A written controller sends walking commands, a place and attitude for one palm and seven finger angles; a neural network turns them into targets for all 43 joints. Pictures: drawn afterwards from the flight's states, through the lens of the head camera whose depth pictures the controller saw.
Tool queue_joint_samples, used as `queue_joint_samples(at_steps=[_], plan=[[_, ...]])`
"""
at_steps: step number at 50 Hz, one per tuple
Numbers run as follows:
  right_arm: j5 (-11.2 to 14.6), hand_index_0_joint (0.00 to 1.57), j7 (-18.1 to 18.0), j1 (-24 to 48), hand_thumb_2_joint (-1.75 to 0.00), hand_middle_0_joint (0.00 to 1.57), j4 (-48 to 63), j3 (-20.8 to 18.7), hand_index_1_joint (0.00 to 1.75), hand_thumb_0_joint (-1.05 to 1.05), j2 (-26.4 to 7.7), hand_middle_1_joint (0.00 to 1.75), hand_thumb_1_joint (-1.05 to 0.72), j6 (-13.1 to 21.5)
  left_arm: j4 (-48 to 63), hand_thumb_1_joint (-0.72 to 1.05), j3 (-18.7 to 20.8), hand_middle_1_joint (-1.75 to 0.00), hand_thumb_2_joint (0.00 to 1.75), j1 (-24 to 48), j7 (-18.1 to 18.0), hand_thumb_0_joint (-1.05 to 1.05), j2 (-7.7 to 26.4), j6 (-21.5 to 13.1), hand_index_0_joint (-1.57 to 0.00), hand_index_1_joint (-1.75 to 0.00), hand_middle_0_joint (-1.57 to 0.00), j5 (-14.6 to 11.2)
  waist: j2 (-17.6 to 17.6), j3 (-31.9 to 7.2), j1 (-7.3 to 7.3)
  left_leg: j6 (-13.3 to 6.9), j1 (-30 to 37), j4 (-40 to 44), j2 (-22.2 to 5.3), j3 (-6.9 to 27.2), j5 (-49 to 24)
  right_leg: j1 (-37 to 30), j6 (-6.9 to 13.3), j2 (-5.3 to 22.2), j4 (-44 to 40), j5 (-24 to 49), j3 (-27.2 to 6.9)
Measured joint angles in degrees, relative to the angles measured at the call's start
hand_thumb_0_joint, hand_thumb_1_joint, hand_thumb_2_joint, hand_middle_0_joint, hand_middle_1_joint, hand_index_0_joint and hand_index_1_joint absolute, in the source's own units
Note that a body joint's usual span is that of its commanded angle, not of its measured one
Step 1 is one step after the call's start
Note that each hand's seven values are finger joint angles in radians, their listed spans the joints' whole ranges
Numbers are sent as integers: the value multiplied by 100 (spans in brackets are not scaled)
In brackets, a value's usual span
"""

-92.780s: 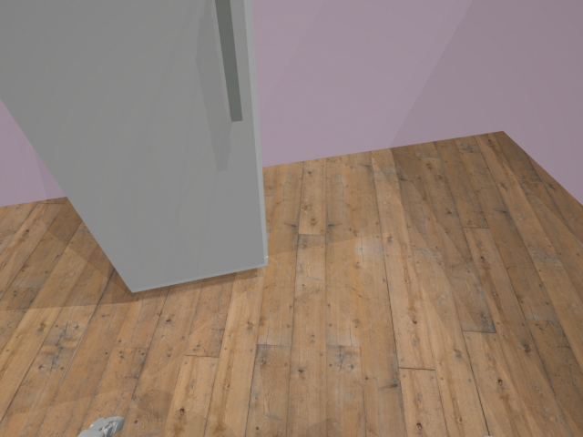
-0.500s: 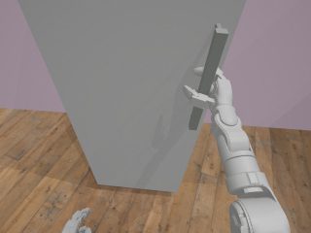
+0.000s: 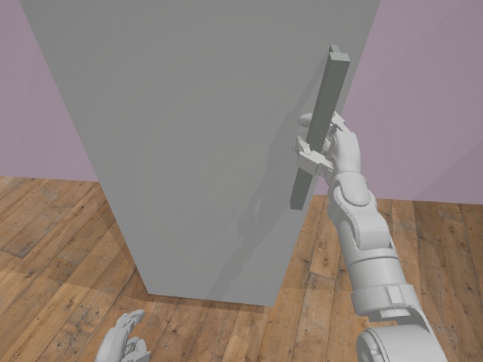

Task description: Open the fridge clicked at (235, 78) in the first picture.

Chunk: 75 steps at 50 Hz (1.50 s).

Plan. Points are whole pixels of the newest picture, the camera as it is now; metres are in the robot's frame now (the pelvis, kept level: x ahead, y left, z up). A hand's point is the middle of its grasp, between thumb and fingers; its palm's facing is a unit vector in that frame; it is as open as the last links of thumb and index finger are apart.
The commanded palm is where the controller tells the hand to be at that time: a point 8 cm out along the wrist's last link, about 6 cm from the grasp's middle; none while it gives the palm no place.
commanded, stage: grip the handle and tug to test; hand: right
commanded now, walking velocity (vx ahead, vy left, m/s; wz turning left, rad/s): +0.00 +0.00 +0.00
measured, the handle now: (311, 140) +0.45 -0.10 +0.16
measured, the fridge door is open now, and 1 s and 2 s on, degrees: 3 18 37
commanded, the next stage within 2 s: pull the door a little, standing still in 0.38 s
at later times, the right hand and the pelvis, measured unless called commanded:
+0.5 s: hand (302, 171) +0.36 -0.07 +0.17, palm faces -0.01 +1.00 +0.00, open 5.9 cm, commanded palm +0.33 -0.12 +0.17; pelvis -0.01 +0.00 +0.00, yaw +0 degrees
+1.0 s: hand (292, 217) +0.28 -0.05 +0.16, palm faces -0.12 +0.99 -0.05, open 6.9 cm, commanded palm +0.25 -0.10 +0.17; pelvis -0.01 +0.01 +0.00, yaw +0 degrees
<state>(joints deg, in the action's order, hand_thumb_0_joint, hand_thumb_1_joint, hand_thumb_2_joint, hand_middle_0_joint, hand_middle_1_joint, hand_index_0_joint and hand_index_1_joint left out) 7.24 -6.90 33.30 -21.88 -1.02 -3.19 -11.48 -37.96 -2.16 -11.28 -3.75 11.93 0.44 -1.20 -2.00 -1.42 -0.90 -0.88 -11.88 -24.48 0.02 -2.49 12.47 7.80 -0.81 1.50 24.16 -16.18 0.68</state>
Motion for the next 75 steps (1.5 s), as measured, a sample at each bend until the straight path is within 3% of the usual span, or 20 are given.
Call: queue_joint_samples(at_steps=[32, 45, 49, 51, 56, 65, 71, 73, 75], plan=[[27, 38, -67, -831, -74, 39, 1019, 275, 139, 1, 91, 139, -67, -391, 157, 90, -83, -30, 90, 185, 42, 1, -41, 133, -20, -30, -20, 17, -45, -3, -38, -35, 124, -25, 12, 7, -80, -142, -27, 12, -1, 91, 9], [-41, 32, 28, -2521, -70, 36, 3028, 711, 135, 0, 202, 138, -66, -599, 470, 90, -62, -30, 90, 110, 284, 1, -60, 330, -20, -30, -20, 19, -105, -107, -30, -54, 183, -82, 72, 88, -8, -260, -47, 66, 15, 6, 95], [-129, 25, 89, -2991, -71, 36, 3406, 1048, 129, -1, -137, 135, -66, 103, 568, 90, -63, -30, 90, 330, 140, 1, -42, 391, -20, -30, -20, 153, -197, -30, 128, -37, 65, 36, 122, -13, -100, 51, 22, 122, 236, -42, -6], [-254, 21, 117, -3149, -72, 35, 3569, 1105, 125, -1, -188, 133, -66, 469, 629, 90, -37, -30, 90, 444, 109, 1, -54, 464, -20, -30, -20, 196, -159, 77, 175, -30, -62, 70, 115, -3, -180, 168, -41, 119, 197, 29, 2], [-388, 16, 146, -3367, -72, 34, 3944, 1117, 121, -3, -400, 131, -67, 933, 838, 90, 41, -30, 90, 523, 78, 1, -136, 578, -20, -30, -20, 232, -8, 348, 246, -12, -361, -79, 31, 110, -239, 283, -36, 28, 26, 220, 116], [-380, 13, 101, -3531, -74, 36, 4070, 820, 121, -4, -488, 129, -67, 1224, 858, 90, 81, -30, 90, 379, 94, 1, -291, 534, -20, -30, -20, 187, -96, 517, 407, -158, -584, -234, 118, 40, -298, 538, -132, 125, 216, 308, 60], [-589, 10, 78, -3412, -75, 34, 4164, 929, 117, -5, -478, 128, -67, 1232, 770, 90, 139, -30, 90, 277, 48, 1, -194, 351, -20, -30, -20, 154, -147, 604, 535, -277, -697, -127, 225, -246, -486, 867, 142, 115, 819, 54, -77], [-656, 9, 66, -3361, -75, 33, 4208, 1003, 115, -5, -553, 126, -68, 1228, 713, 90, 143, -30, 90, 261, 23, 1, -218, 271, -20, -30, -20, 163, 2, 641, 555, -273, -809, -275, 142, -260, -465, 798, -51, 58, 603, 78, -50], [-654, 8, 51, -3322, -76, 33, 4197, 1040, 113, -5, -643, 125, -69, 1255, 714, 90, 140, -30, 90, 208, 23, 1, -272, 180, -20, -30, -20, 196, 146, 664, 540, -53, -1083, -920, 84, -95, -111, 773, -137, -34, 402, 321, -35]])
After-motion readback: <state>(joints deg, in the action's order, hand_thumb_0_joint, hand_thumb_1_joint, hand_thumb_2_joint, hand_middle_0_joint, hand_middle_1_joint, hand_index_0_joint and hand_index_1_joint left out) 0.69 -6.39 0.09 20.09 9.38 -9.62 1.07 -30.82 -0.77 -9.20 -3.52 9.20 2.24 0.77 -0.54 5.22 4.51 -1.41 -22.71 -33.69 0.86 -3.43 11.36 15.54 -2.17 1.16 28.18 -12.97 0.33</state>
